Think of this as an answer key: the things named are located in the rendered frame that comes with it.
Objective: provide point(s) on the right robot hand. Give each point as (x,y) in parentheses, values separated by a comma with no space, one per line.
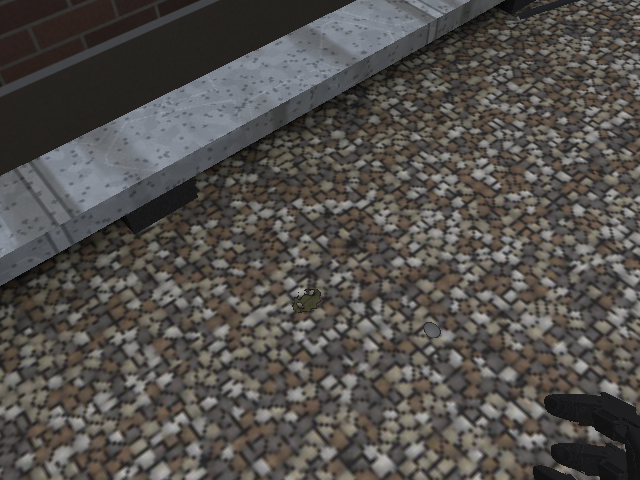
(611,417)

